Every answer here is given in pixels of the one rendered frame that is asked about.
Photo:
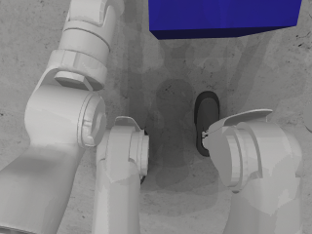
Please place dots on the left robot forearm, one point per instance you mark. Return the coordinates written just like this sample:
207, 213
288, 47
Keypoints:
86, 41

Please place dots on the right robot upper arm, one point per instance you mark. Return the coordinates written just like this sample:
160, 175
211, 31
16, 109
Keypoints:
307, 116

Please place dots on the robot left thigh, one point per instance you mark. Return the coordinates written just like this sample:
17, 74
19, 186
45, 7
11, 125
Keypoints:
118, 178

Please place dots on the robot right foot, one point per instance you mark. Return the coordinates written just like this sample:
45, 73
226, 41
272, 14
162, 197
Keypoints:
206, 112

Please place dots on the carton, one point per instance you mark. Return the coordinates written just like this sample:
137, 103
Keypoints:
201, 19

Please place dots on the left robot upper arm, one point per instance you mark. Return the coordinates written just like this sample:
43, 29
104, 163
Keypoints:
35, 188

